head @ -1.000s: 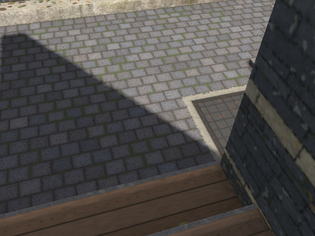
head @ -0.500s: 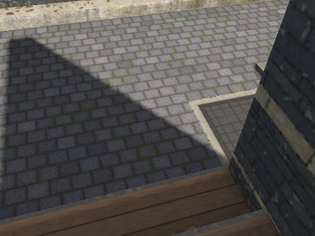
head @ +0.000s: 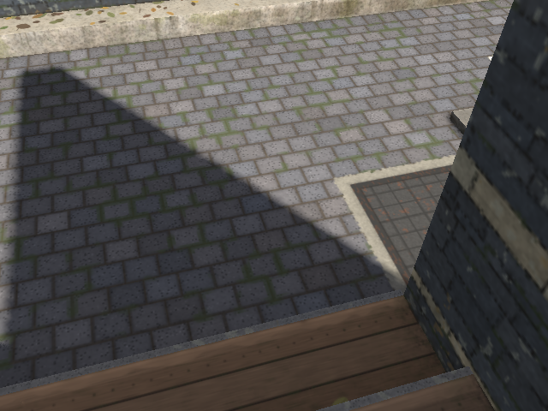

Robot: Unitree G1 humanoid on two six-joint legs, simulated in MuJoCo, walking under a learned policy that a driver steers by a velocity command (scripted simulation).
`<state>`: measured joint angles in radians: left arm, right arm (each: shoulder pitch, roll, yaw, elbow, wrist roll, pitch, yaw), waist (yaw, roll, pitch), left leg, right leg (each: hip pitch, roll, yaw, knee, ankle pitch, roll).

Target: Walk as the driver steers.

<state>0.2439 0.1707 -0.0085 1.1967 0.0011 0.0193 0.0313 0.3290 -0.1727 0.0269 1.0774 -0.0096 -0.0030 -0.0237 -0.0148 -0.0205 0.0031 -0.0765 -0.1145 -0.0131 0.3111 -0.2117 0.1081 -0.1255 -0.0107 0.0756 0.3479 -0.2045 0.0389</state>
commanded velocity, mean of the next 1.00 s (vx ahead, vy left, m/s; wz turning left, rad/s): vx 0.30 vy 0.00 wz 0.12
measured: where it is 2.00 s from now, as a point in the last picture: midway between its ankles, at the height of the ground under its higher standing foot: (294, 345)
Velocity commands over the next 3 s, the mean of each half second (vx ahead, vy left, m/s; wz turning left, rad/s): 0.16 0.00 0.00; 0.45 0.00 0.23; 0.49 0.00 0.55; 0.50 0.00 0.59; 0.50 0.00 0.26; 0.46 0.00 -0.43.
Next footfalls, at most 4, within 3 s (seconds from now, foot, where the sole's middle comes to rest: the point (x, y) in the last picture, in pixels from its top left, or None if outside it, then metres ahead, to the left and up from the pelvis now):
0.62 right None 0.18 -0.17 -0.78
1.04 left None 0.44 -0.07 -0.93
1.54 right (335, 350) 0.86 -0.21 -1.08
2.26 left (225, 313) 1.09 0.16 -1.22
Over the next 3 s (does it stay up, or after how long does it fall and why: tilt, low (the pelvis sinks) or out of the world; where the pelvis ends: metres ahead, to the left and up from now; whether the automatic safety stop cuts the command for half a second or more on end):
stays up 1.36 0.27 -0.44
